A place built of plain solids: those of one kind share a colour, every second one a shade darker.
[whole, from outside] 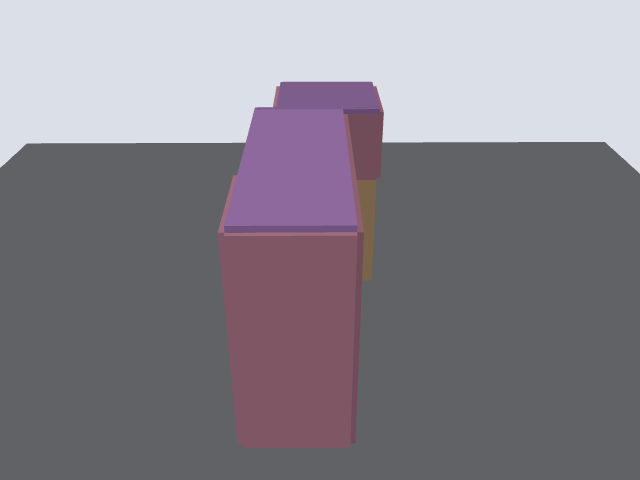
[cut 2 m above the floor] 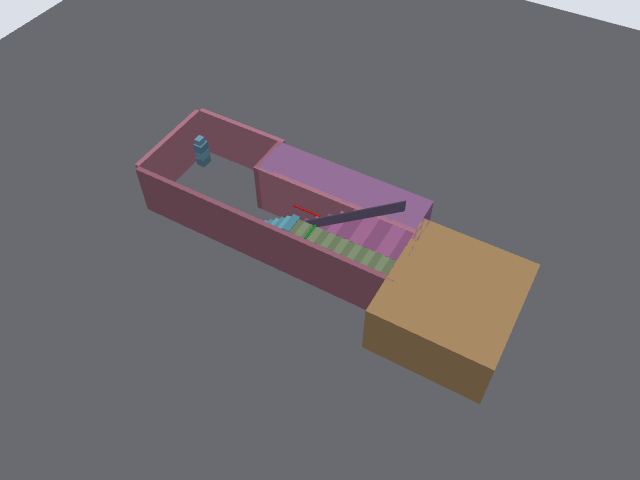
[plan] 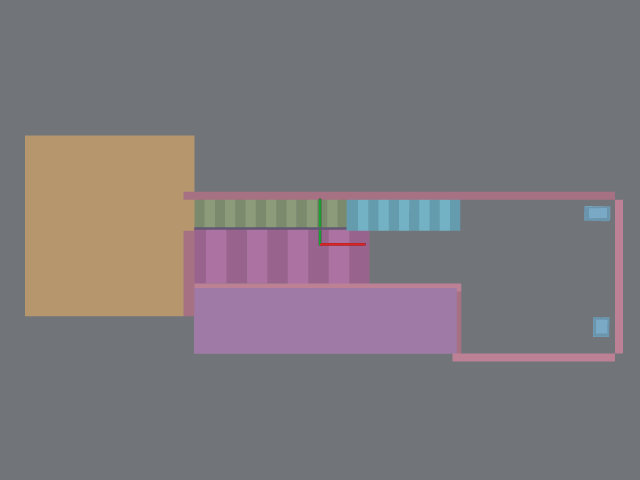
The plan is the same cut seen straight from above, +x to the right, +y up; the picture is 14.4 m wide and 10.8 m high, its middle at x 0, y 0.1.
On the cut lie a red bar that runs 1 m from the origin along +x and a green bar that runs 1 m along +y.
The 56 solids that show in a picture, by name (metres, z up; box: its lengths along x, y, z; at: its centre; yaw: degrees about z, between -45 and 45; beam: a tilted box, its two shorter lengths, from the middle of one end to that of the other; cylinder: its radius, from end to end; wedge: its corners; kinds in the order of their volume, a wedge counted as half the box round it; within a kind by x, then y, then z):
{
 "floor_1": {"box": [3.81, 4.07, 5.3], "at": [-4.73, 0.42, 2.35]},
 "fill_1": {"box": [5.92, 1.49, 7.87], "at": [0.12, -1.72, 3.88]},
 "wall_1": {"box": [3.56, 0.18, 2.83], "at": [-4.86, -1.71, 6.41]},
 "wall_2": {"box": [3.56, 0.18, 2.83], "at": [-4.86, 2.54, 6.41]},
 "wall_3": {"box": [0.25, 1.92, 7.88], "at": [-2.95, -0.65, 3.89]},
 "wall_4": {"box": [0.25, 1.45, 2.83], "at": [-2.95, 1.73, 6.41]},
 "wall_5": {"box": [6.0, 0.18, 7.88], "at": [0.18, -0.97, 3.89]},
 "wall_6": {"box": [9.71, 0.18, 7.88], "at": [1.78, 1.1, 3.89]},
 "wall_7": {"box": [0.2, 1.58, 7.88], "at": [3.08, -1.67, 3.89]},
 "wall_8": {"box": [3.66, 0.18, 7.88], "at": [4.81, -2.54, 3.89]},
 "wall_9": {"box": [0.18, 3.46, 7.88], "at": [6.73, -0.72, 3.89]},
 "mass_1": {"box": [0.27, 1.26, 3.56], "at": [-2.7, -0.25, 1.73]},
 "mass_2": {"box": [0.46, 1.26, 3.19], "at": [-2.34, -0.25, 1.54]},
 "mass_3": {"box": [0.46, 1.26, 2.82], "at": [-1.88, -0.25, 1.36]},
 "mass_4": {"box": [0.46, 1.26, 2.45], "at": [-1.42, -0.25, 1.17]},
 "mass_5": {"box": [0.46, 1.26, 2.08], "at": [-0.96, -0.25, 0.99]},
 "mass_6": {"box": [0.46, 1.26, 1.71], "at": [-0.5, -0.25, 0.8]},
 "mass_7": {"box": [0.46, 1.26, 1.34], "at": [-0.04, -0.25, 0.62]},
 "mass_8": {"box": [0.46, 1.26, 0.97], "at": [0.42, -0.25, 0.43]},
 "mass_9": {"box": [0.46, 1.26, 0.6], "at": [0.88, -0.25, 0.25]},
 "roof_1": {"box": [3.56, 4.07, 0.2], "at": [-4.86, 0.42, 7.93]},
 "roof_2": {"box": [0.25, 4.91, 0.2], "at": [-2.95, 0.0, 7.93]},
 "roof_3": {"box": [9.46, 3.46, 0.2], "at": [1.91, -0.72, 7.93]},
 "under_1": {"box": [0.23, 0.62, 4.66], "at": [-2.71, 0.7, 2.28]},
 "under_2": {"box": [0.24, 0.62, 4.48], "at": [-2.48, 0.7, 2.19]},
 "under_3": {"box": [0.23, 0.62, 4.29], "at": [-2.25, 0.7, 2.1]},
 "under_4": {"box": [0.23, 0.62, 4.11], "at": [-2.02, 0.7, 2.0]},
 "under_5": {"box": [0.23, 0.62, 3.92], "at": [-1.79, 0.7, 1.91]},
 "under_6": {"box": [0.23, 0.62, 3.74], "at": [-1.56, 0.7, 1.82]},
 "under_7": {"box": [0.24, 0.62, 3.55], "at": [-1.33, 0.7, 1.73]},
 "under_8": {"box": [0.23, 0.62, 3.37], "at": [-1.1, 0.7, 1.63]},
 "under_9": {"box": [0.23, 0.62, 3.18], "at": [-0.87, 0.7, 1.54]},
 "under_10": {"box": [0.23, 0.62, 3.0], "at": [-0.64, 0.7, 1.45]},
 "under_11": {"box": [0.23, 0.62, 2.81], "at": [-0.41, 0.7, 1.36]},
 "under_12": {"box": [0.23, 0.62, 2.63], "at": [-0.18, 0.7, 1.26]},
 "under_13": {"box": [0.23, 0.62, 2.44], "at": [0.05, 0.7, 1.17]},
 "under_14": {"box": [0.23, 0.62, 2.26], "at": [0.28, 0.7, 1.08]},
 "under_15": {"box": [0.23, 0.62, 2.07], "at": [0.51, 0.7, 0.99]},
 "string_1": {"wedge": [[-2.82, 0.33, 4.19], [-2.82, 0.33, 4.58], [-2.82, 0.39, 4.19], [-2.82, 0.39, 4.58], [2.45, 0.33, -0.05], [2.45, 0.33, 0.34], [2.45, 0.39, -0.05], [2.45, 0.39, 0.34]]},
 "carton_1": {"box": [0.58, 0.32, 0.37], "at": [6.23, 0.69, 0.55], "yaw": -1.2},
 "carton_2": {"box": [0.41, 0.23, 0.26], "at": [6.26, 0.7, 0.86], "yaw": 0.9},
 "carton_3": {"box": [0.37, 0.44, 0.33], "at": [6.32, -1.86, 0.5], "yaw": -0.3},
 "carton_4": {"box": [0.37, 0.44, 0.33], "at": [6.33, -1.86, 0.84], "yaw": 0.1},
 "carton_5": {"box": [0.37, 0.44, 0.38], "at": [6.33, -1.85, 0.14], "yaw": -1.5},
 "carton_6": {"box": [0.26, 0.31, 0.23], "at": [6.34, -1.85, 1.12], "yaw": -0.5},
 "tread_1": {"wedge": [[0.59, 1.01, 1.83], [0.59, 1.01, 2.03], [0.6, 0.31, 1.83], [0.6, 0.31, 2.03], [0.86, 0.31, 1.83], [0.86, 0.31, 2.03], [0.86, 1.01, 1.83], [0.86, 1.01, 2.03]]},
 "tread_2": {"wedge": [[0.83, 0.31, 1.65], [0.83, 0.31, 1.84], [0.83, 1.01, 1.65], [0.83, 1.01, 1.84], [1.09, 0.31, 1.65], [1.09, 0.31, 1.84], [1.09, 1.01, 1.65], [1.09, 1.01, 1.84]]},
 "tread_3": {"wedge": [[1.06, 0.31, 1.46], [1.06, 0.31, 1.66], [1.06, 1.01, 1.46], [1.06, 1.01, 1.66], [1.32, 0.31, 1.46], [1.32, 0.31, 1.66], [1.32, 1.01, 1.46], [1.32, 1.01, 1.66]]},
 "tread_4": {"wedge": [[1.29, 0.31, 1.28], [1.29, 0.31, 1.47], [1.29, 1.01, 1.28], [1.29, 1.01, 1.47], [1.55, 0.31, 1.28], [1.55, 0.31, 1.47], [1.55, 1.01, 1.28], [1.55, 1.01, 1.47]]},
 "tread_5": {"wedge": [[1.52, 0.31, 1.09], [1.52, 0.31, 1.29], [1.52, 1.01, 1.09], [1.52, 1.01, 1.29], [1.78, 0.31, 1.09], [1.78, 0.31, 1.29], [1.78, 1.01, 1.09], [1.78, 1.01, 1.29]]},
 "tread_6": {"wedge": [[1.75, 0.31, 0.91], [1.75, 0.31, 1.1], [1.75, 1.01, 0.91], [1.75, 1.01, 1.1], [2.0, 0.31, 0.91], [2.0, 0.31, 1.11], [2.01, 1.01, 0.91], [2.01, 1.01, 1.11]]},
 "tread_7": {"wedge": [[1.97, 0.31, 0.72], [1.97, 0.31, 0.92], [1.98, 1.01, 0.72], [1.98, 1.01, 0.92], [2.24, 0.31, 0.72], [2.24, 0.31, 0.92], [2.24, 1.01, 0.72], [2.24, 1.01, 0.92]]},
 "tread_8": {"wedge": [[2.21, 0.31, 0.54], [2.21, 0.31, 0.73], [2.21, 1.01, 0.54], [2.21, 1.01, 0.73], [2.46, 0.31, 0.54], [2.46, 0.31, 0.74], [2.47, 1.01, 0.54], [2.47, 1.01, 0.74]]},
 "tread_9": {"wedge": [[2.43, 0.31, 0.36], [2.43, 0.31, 0.55], [2.44, 1.01, 0.36], [2.44, 1.01, 0.55], [2.69, 1.01, 0.36], [2.69, 1.01, 0.55], [2.7, 0.31, 0.36], [2.7, 0.31, 0.55]]},
 "tread_10": {"wedge": [[2.66, 1.01, 0.17], [2.66, 1.01, 0.37], [2.67, 0.31, 0.17], [2.67, 0.31, 0.37], [2.93, 0.31, 0.17], [2.93, 0.31, 0.37], [2.93, 1.01, 0.17], [2.93, 1.01, 0.37]]},
 "tread_11": {"wedge": [[2.9, 0.31, -0.05], [2.9, 0.31, 0.18], [2.9, 1.01, -0.05], [2.9, 1.01, 0.18], [3.16, 0.31, -0.05], [3.16, 0.31, 0.18], [3.16, 1.01, -0.05], [3.16, 1.01, 0.18]]}
}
